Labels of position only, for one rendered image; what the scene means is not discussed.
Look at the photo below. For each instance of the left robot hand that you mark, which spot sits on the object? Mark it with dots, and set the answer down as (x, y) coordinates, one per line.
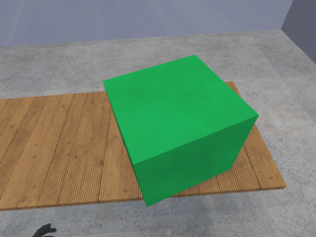
(44, 230)

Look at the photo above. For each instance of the table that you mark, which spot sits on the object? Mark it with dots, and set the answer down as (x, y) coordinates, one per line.
(64, 150)

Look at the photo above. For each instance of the carton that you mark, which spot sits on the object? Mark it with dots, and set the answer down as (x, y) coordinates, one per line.
(180, 125)

